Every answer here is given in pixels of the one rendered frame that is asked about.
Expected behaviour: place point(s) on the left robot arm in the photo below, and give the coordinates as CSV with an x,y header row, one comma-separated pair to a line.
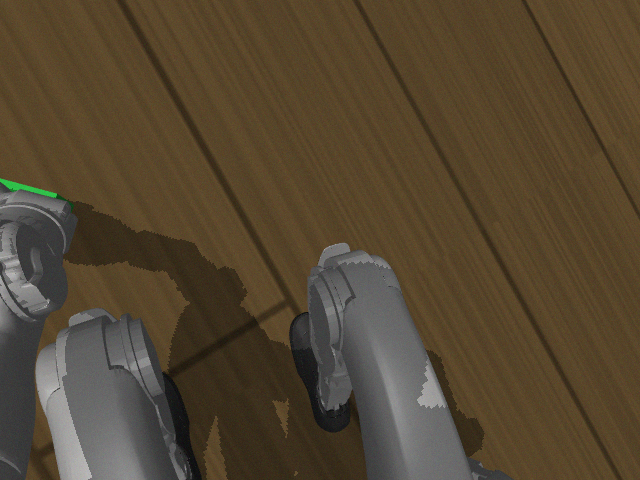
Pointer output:
x,y
35,232

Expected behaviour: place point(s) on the cube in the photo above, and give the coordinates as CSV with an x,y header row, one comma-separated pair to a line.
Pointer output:
x,y
13,186

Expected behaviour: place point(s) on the right robot foot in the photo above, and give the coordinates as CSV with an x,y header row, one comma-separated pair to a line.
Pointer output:
x,y
306,365

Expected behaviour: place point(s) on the left robot foot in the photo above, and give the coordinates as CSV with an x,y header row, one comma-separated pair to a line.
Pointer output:
x,y
181,425

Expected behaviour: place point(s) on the right robot hand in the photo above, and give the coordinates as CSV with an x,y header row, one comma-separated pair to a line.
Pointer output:
x,y
480,473

